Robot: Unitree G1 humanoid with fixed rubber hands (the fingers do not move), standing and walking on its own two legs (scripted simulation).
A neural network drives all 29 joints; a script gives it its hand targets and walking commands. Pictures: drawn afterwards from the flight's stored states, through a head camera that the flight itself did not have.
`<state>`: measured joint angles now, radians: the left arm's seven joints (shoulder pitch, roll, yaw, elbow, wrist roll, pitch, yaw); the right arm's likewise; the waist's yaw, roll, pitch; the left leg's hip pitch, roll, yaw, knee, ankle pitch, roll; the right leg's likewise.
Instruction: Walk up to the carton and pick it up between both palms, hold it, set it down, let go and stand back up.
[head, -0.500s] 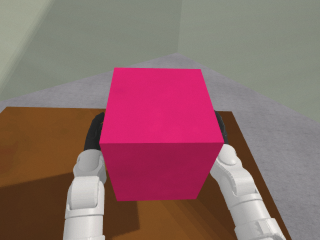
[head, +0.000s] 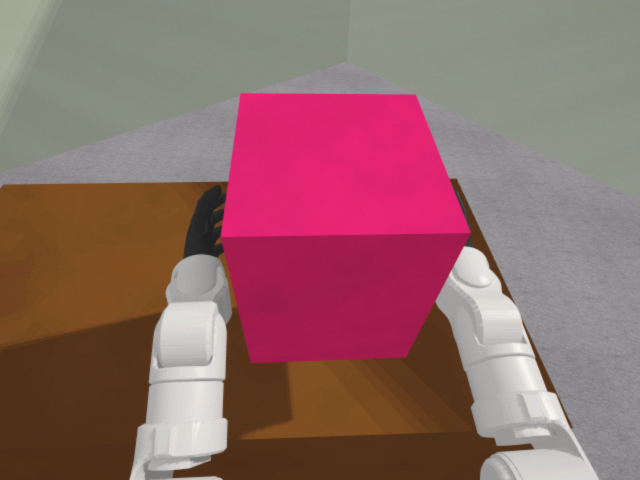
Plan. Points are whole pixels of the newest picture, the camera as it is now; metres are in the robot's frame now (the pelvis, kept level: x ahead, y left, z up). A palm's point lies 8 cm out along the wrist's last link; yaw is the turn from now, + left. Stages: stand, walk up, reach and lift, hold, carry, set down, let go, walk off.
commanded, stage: reach and lift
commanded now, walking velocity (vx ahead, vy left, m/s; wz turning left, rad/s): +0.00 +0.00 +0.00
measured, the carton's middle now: (329, 235) +0.38 -0.01 +0.14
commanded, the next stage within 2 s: hold in 0.70 s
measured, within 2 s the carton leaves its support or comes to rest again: neither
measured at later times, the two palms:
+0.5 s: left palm (193, 236) +0.37 +0.15 +0.16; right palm (444, 214) +0.38 -0.14 +0.17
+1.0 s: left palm (189, 236) +0.36 +0.14 +0.17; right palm (450, 217) +0.37 -0.15 +0.17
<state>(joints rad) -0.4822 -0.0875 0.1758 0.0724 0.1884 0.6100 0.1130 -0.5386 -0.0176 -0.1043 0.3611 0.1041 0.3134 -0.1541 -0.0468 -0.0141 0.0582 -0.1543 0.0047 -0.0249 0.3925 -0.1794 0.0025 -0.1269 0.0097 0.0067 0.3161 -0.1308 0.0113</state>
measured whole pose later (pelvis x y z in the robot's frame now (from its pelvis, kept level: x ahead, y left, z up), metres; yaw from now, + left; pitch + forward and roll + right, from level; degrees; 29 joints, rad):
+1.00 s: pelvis +0.00 -0.01 +0.00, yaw +1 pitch -8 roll -1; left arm -0.54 -0.06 0.25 0.11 0.22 0.68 0.05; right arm -0.63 -0.03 -0.06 0.44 0.19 0.35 -0.21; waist -0.06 -0.01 0.06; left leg -0.05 0.01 -0.04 0.38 -0.19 0.00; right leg -0.02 0.01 -0.02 0.30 -0.15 0.00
